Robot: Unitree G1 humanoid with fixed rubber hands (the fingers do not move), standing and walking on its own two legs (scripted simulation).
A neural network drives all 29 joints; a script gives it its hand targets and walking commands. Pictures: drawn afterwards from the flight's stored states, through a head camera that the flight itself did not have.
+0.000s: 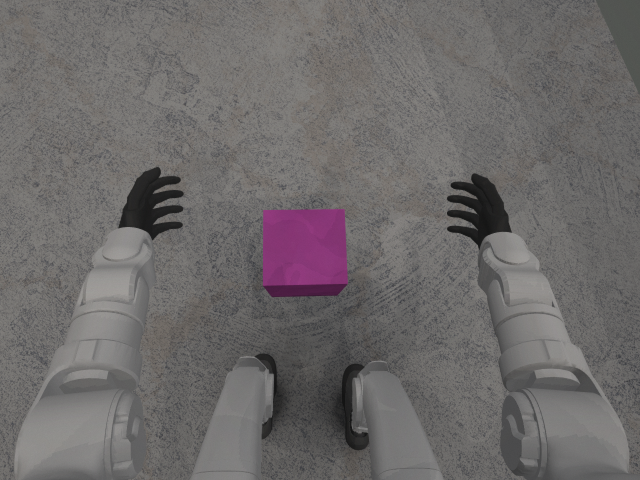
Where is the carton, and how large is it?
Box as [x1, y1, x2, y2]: [263, 209, 347, 296]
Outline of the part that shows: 344,209 263,210 263,286 271,296 336,295 347,283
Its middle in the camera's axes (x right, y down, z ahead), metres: -0.04 +0.03 +0.96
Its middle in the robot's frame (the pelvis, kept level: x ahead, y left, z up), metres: +0.46 +0.02 -0.56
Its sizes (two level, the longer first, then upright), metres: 0.180 0.167 0.255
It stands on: the floor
